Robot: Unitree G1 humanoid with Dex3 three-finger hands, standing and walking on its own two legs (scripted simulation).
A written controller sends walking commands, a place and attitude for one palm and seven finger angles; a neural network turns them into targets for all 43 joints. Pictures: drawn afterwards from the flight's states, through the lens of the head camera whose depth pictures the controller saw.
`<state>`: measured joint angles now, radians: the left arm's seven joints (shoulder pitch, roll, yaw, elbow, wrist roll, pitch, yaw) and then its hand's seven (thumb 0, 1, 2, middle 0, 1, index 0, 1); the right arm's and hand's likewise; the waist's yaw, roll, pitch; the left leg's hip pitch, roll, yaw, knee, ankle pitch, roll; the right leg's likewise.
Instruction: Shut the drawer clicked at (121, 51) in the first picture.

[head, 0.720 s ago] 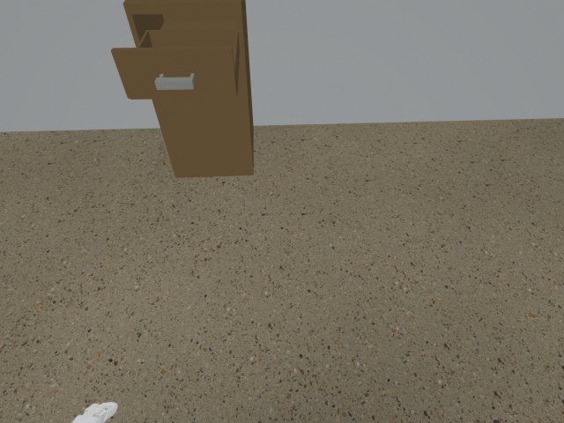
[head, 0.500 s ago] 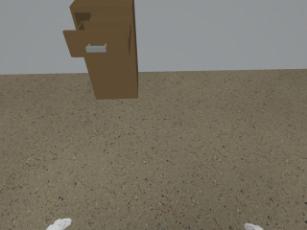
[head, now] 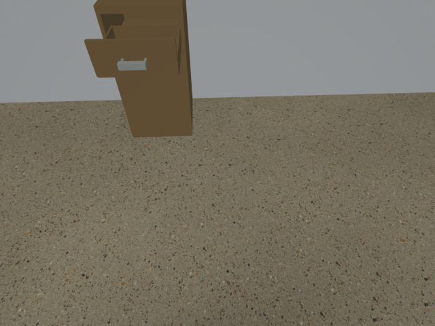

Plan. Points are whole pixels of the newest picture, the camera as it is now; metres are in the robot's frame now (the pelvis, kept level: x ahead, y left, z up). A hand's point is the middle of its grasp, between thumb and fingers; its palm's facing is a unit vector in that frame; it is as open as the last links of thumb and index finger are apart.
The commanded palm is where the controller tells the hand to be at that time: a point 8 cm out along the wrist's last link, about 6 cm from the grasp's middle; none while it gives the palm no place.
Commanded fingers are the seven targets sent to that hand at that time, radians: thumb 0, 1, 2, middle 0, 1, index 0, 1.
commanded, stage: stand and wait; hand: left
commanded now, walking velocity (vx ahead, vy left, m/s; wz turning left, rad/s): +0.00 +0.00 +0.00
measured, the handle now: (133, 62) +1.09 +0.42 -0.06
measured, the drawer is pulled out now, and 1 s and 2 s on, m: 0.30 0.30 0.30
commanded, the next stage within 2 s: look at it before walking up in 0.10 s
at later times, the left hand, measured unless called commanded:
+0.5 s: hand out of the picture +0.07 +0.25 -0.16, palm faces -0.03 -0.95 -0.32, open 7.4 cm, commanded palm none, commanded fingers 0.00 0.90 0.90 -0.20 -0.30 -0.20 -0.30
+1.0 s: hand out of the picture +0.06 +0.24 -0.17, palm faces +0.04 -0.96 -0.27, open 7.4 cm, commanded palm none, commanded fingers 0.00 0.90 0.90 -0.20 -0.30 -0.20 -0.30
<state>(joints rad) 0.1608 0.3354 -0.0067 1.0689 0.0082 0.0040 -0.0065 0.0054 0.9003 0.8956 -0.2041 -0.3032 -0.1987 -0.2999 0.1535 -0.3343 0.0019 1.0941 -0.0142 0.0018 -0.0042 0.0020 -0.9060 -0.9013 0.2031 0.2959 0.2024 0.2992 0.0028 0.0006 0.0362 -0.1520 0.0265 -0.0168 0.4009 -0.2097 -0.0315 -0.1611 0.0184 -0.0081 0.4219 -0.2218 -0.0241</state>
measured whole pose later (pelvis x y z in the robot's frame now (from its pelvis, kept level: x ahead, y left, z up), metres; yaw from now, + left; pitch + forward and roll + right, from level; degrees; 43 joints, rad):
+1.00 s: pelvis +0.02 +0.01 +0.00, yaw +2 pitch -1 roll -1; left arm 0.22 0.29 0.00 1.06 0.02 0.01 0.00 0.00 0.90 0.90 -0.20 -0.30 -0.20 -0.30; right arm 0.21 -0.28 0.00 1.10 -0.02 0.02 0.00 0.00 -0.91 -0.90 0.20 0.30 0.20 0.30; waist 0.01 -0.01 -0.02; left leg -0.23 0.02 -0.01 0.59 -0.40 0.00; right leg -0.15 0.00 -0.04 0.42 -0.26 -0.01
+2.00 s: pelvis +0.43 +0.11 +0.00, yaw +12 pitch -1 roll -1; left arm 0.32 0.16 0.05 1.10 0.02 -0.08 0.01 0.00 0.93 0.90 -0.20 -0.30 -0.19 -0.30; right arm 0.21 -0.17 -0.06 1.03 -0.02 -0.03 0.00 0.00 -0.91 -0.90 0.19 0.29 0.19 0.30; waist -0.02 0.03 0.03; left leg -0.62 0.14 0.02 1.05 -0.20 0.00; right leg -0.12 0.04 -0.20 0.41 -0.28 -0.09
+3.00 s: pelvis +0.75 +0.12 +0.00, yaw +8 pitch -1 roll +0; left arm 0.34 0.10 0.03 1.10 0.02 -0.07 0.01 0.00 0.92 0.90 -0.20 -0.30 -0.20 -0.30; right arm 0.25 -0.17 -0.07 1.09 -0.03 -0.01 -0.01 0.00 -0.92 -0.90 0.20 0.29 0.20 0.30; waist 0.00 0.04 0.03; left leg -0.51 0.11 0.07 0.96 -0.26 -0.02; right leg -0.10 0.02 -0.17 0.34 -0.23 -0.08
